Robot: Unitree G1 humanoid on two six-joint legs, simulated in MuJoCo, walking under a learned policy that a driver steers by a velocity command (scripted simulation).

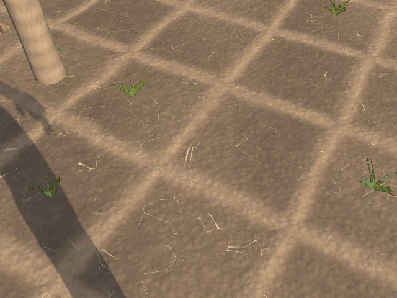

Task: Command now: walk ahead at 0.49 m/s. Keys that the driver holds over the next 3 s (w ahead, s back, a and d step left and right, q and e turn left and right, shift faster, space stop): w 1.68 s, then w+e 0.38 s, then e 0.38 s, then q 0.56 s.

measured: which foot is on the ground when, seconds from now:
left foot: up 0.00-0.22, down 0.24-0.82, up 0.84-1.00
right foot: down 0.00-0.26, up 0.28-0.78, down 0.80-1.00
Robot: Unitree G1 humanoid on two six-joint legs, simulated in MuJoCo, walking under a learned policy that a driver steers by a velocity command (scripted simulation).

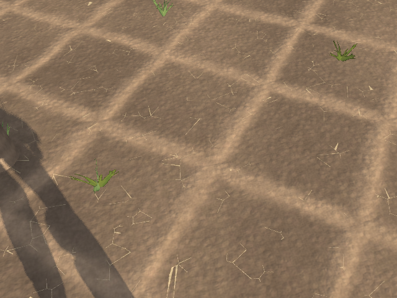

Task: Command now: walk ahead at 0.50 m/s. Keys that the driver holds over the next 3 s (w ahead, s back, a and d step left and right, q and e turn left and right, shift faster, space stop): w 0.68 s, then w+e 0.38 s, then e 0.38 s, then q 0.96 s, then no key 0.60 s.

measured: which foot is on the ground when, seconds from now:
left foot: up 0.00-0.34, down 0.36-0.94, up 0.96-1.00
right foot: down 0.00-0.38, up 0.40-0.90, down 0.92-1.00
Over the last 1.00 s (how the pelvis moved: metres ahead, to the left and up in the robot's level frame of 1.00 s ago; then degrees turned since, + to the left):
0.56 -0.01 0.00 0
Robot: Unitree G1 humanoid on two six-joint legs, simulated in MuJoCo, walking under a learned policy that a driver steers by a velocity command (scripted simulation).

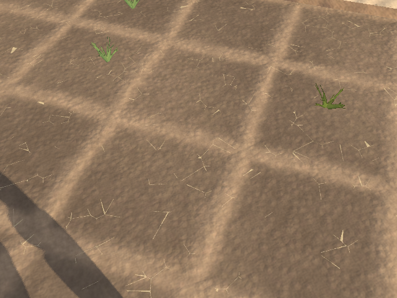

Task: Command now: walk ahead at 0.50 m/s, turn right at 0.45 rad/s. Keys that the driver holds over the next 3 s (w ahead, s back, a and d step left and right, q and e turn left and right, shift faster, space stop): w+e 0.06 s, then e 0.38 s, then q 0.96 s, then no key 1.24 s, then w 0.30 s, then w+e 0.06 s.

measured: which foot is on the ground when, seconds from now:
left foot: up 0.00-0.42, down 0.44-0.84, up 0.86-1.00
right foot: down 0.00-0.44, up 0.46-0.82, down 0.84-1.00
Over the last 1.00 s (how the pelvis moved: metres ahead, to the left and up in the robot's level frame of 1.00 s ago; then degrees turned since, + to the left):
0.54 0.00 -0.02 -8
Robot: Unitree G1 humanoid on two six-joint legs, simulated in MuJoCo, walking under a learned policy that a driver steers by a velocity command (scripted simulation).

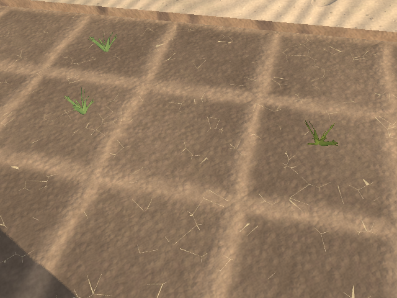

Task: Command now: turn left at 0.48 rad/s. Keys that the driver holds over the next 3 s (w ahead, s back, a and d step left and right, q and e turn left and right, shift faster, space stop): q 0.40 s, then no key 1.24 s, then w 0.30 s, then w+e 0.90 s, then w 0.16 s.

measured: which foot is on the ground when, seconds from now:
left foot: up 0.00-0.24, down 0.26-1.00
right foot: down 0.00-0.26, up 0.28-0.74, down 0.76-1.00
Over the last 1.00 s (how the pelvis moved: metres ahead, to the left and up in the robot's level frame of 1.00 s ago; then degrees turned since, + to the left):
0.21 0.01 0.02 -5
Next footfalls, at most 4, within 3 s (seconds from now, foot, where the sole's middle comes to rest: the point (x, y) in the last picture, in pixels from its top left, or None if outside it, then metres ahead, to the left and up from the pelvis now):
0.26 left None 0.00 0.13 -0.78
0.76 right None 0.07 -0.06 -0.78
1.98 left None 0.07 0.17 -0.78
2.44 right None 0.42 0.12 -0.78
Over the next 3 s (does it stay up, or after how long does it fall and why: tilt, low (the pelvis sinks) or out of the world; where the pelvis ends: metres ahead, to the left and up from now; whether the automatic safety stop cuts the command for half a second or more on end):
stays up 0.58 0.19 -0.03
